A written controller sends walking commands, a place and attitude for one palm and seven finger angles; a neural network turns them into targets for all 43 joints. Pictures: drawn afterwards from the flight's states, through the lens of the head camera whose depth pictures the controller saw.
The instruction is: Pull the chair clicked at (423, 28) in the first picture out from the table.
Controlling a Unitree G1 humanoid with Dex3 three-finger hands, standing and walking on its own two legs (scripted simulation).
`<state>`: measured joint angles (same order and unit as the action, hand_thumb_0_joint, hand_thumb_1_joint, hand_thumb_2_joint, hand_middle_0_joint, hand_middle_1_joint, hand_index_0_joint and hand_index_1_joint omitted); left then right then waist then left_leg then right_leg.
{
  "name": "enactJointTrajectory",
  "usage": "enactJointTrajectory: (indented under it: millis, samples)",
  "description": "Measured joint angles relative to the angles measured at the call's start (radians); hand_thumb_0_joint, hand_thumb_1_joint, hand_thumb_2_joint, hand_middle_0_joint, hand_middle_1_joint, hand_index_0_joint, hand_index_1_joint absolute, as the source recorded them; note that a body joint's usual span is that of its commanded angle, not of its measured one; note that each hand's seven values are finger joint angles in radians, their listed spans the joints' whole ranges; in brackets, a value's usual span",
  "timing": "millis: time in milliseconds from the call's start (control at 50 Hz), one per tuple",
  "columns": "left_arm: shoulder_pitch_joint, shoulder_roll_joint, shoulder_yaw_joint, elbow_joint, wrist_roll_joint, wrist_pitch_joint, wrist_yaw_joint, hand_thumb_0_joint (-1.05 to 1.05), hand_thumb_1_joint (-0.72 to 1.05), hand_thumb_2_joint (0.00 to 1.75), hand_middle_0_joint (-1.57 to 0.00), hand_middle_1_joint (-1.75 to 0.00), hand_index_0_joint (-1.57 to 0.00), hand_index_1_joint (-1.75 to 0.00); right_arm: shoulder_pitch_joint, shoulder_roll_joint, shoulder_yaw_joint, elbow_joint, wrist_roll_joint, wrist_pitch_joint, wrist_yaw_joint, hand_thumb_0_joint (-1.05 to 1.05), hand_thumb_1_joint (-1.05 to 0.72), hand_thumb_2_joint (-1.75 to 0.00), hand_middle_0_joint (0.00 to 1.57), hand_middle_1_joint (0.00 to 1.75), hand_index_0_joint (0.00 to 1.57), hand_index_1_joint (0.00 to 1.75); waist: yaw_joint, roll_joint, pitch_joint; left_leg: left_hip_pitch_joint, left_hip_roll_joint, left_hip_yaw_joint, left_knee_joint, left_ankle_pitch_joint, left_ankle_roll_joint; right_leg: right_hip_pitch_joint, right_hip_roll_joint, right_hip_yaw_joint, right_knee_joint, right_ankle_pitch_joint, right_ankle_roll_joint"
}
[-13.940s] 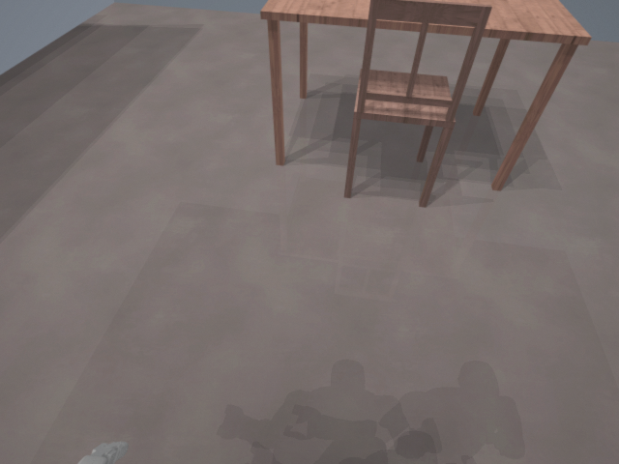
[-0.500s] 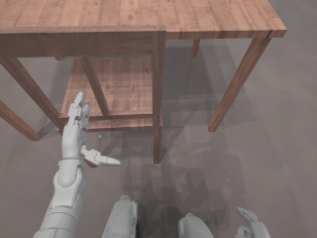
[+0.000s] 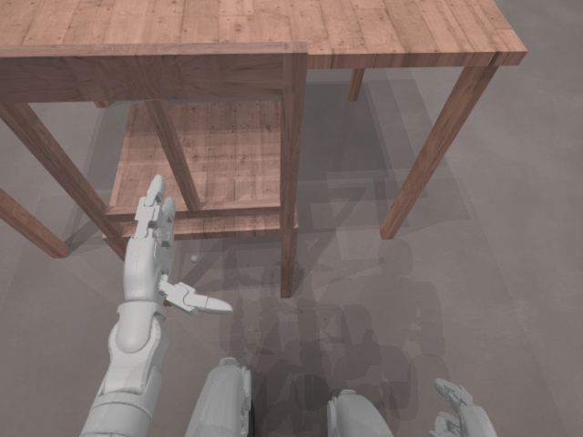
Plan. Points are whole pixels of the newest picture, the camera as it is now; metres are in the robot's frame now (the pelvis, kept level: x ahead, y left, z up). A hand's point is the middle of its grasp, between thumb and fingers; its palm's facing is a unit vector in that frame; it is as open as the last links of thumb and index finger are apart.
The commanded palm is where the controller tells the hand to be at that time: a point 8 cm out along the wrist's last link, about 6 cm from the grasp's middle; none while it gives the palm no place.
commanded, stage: aim the fingers beside a spindle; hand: left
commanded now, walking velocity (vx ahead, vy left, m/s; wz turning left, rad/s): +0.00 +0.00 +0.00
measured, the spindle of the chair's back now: (177, 161) +0.50 +0.20 +0.03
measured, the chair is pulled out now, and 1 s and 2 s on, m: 0.00 0.00 0.00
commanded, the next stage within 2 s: none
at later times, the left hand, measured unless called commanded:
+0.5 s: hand (185, 242) +0.36 +0.16 +0.03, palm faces +0.10 -0.99 -0.03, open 16.9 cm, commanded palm +0.33 +0.20 +0.03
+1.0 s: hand (192, 255) +0.35 +0.15 +0.02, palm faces +0.08 -1.00 -0.01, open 16.9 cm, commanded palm +0.33 +0.20 +0.03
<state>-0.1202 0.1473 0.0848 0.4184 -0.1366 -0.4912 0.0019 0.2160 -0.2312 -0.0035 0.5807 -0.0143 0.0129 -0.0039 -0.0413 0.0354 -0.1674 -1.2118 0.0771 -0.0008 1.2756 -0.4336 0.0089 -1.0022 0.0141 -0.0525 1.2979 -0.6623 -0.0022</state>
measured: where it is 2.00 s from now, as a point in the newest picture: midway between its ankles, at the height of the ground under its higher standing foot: outside the picture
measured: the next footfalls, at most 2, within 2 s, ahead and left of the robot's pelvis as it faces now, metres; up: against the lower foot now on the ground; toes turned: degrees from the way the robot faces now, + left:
none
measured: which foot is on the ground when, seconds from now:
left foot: down 0.00-1.00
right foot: down 0.00-1.00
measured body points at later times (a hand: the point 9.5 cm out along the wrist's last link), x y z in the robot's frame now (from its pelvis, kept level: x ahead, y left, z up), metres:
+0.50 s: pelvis +0.00 +0.00 +0.00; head +0.10 +0.01 +0.44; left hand +0.35 +0.21 +0.03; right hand +0.14 -0.25 -0.11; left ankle +0.09 +0.12 -0.62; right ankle -0.02 -0.12 -0.62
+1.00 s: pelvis +0.00 +0.00 +0.00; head +0.10 +0.01 +0.44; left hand +0.34 +0.20 +0.02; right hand +0.15 -0.25 -0.11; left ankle +0.09 +0.12 -0.62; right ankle -0.02 -0.12 -0.62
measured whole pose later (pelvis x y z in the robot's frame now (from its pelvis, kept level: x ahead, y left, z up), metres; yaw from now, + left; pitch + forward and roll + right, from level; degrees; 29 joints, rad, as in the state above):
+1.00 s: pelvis +0.00 +0.00 +0.00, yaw +0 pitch +21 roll -3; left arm -0.15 0.16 0.09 0.44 -0.14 -0.48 0.01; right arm 0.20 -0.23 0.00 0.57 -0.01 0.02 0.00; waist -0.04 0.04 -0.17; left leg -1.22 0.08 -0.01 1.28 -0.44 0.01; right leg -1.01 0.02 -0.06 1.30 -0.67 -0.01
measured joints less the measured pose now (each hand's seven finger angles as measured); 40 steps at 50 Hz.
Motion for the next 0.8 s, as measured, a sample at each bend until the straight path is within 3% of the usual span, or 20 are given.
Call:
enactJointTrajectory:
  millis: [100,220,300,380,460,560,660,800]
  samples:
    - [-0.043,0.022,0.017,0.002,0.029,-0.029,0.035,-0.01,-0.50,0.30,-0.06,-0.08,-0.06,-0.08,-0.014,0.002,0.004,0.005,-0.007,0.002,0.004,0.01,-0.90,-0.90,0.20,0.30,0.20,0.30,-0.002,0.001,0.002,-0.007,0.000,-0.004,0.010,0.000,0.000,-0.006,0.000,-0.003,0.011,-0.002,-0.001]
    - [-0.115,0.053,0.046,0.106,-0.007,0.028,-0.003,-0.01,-0.50,0.30,-0.06,-0.08,-0.06,-0.08,-0.013,-0.002,0.014,0.001,0.005,0.011,0.002,0.01,-0.90,-0.90,0.20,0.30,0.20,0.30,-0.004,0.004,-0.002,-0.022,-0.002,-0.008,0.012,0.004,0.000,-0.018,0.000,-0.008,0.012,0.000,-0.001]
    - [-0.084,0.036,0.035,0.080,-0.023,0.039,-0.020,-0.01,-0.50,0.30,-0.06,-0.08,-0.06,-0.08,-0.003,-0.004,0.009,-0.002,0.006,0.009,-0.001,0.01,-0.90,-0.90,0.20,0.30,0.20,0.30,-0.004,0.003,0.002,-0.020,0.000,-0.006,0.007,0.002,0.001,-0.017,0.002,-0.005,0.003,0.003,0.001]
    - [-0.036,0.018,0.017,0.003,-0.007,0.009,0.000,-0.01,-0.50,0.30,-0.06,-0.08,-0.06,-0.08,0.003,-0.004,0.001,0.002,0.000,0.006,-0.001,0.01,-0.90,-0.90,0.20,0.30,0.20,0.30,-0.002,0.003,0.004,-0.006,0.002,-0.001,0.000,-0.002,0.003,-0.003,0.003,0.001,-0.007,0.003,0.003]
    - [-0.056,0.026,0.024,0.024,0.013,-0.008,0.019,-0.01,-0.50,0.30,-0.06,-0.08,-0.06,-0.08,0.002,-0.003,0.004,0.011,-0.002,0.011,0.002,0.01,-0.90,-0.90,0.20,0.30,0.20,0.30,-0.003,0.001,-0.002,0.000,0.000,0.000,-0.001,-0.003,0.003,0.002,0.001,0.001,-0.008,0.001,0.004]
    - [-0.087,0.040,0.039,0.083,0.000,0.021,0.006,-0.01,-0.50,0.30,-0.06,-0.08,-0.06,-0.08,-0.002,-0.003,0.006,0.002,0.001,0.018,0.006,0.01,-0.90,-0.90,0.20,0.30,0.20,0.30,-0.007,0.002,-0.002,-0.010,-0.001,-0.004,0.004,-0.004,0.001,-0.006,0.001,-0.002,-0.001,-0.002,0.002]
    - [-0.036,0.023,0.022,0.019,-0.015,0.024,-0.001,-0.01,-0.50,0.30,-0.06,-0.08,-0.06,-0.08,-0.003,-0.001,0.000,-0.005,0.001,0.016,0.004,0.01,-0.90,-0.90,0.20,0.30,0.20,0.30,-0.004,0.003,0.006,-0.004,0.001,-0.001,0.000,-0.005,0.002,-0.001,0.003,0.001,-0.007,0.000,0.002]
    - [-0.011,0.022,0.013,-0.011,0.007,-0.005,0.017,-0.01,-0.50,0.30,-0.06,-0.08,-0.06,-0.08,-0.006,0.001,0.003,0.002,-0.001,0.014,0.006,0.01,-0.90,-0.90,0.20,0.30,0.20,0.30,0.005,0.003,-0.005,0.015,-0.001,0.000,-0.010,-0.003,0.000,0.017,0.001,0.001,-0.016,0.001,0.002]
